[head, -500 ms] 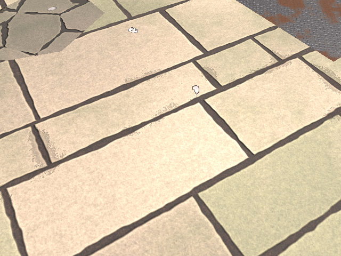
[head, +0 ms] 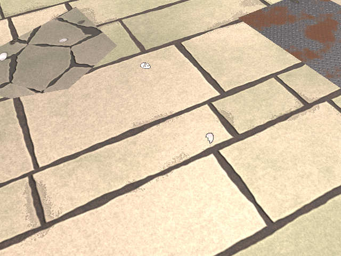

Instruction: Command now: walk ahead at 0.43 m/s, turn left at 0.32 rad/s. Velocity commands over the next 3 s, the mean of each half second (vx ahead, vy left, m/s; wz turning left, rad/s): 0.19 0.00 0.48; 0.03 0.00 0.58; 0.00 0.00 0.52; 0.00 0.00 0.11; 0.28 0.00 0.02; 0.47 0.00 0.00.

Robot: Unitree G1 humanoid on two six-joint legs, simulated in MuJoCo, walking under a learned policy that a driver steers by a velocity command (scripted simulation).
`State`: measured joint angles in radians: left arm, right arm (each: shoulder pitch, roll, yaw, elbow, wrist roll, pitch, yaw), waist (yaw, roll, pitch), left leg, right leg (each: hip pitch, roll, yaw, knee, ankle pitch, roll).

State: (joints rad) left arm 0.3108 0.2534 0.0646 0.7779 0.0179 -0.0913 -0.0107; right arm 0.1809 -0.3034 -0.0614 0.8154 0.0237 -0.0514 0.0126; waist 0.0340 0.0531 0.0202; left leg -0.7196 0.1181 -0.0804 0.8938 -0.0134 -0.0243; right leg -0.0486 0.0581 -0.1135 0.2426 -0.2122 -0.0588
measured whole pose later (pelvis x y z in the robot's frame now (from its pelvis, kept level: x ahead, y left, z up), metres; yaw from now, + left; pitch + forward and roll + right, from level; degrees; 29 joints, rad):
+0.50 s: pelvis +0.19 +0.04 -0.01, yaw +17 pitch +4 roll -1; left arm 0.11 0.30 0.05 0.71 0.01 0.00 0.05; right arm 0.18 -0.31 -0.07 0.66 0.00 0.02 -0.01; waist -0.02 -0.01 0.05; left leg -0.42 -0.12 -0.12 0.46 -0.10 0.07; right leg -0.60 -0.02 0.13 0.92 -0.33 0.08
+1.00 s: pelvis +0.23 +0.01 -0.01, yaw +35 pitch +2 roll +1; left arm 0.15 0.27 0.07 0.70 0.00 0.02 0.03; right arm 0.18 -0.31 -0.08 0.60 0.02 0.08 0.01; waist 0.02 0.01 0.05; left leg -0.44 0.02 0.00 0.83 -0.40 -0.08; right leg -0.26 -0.08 -0.08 0.47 -0.24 0.02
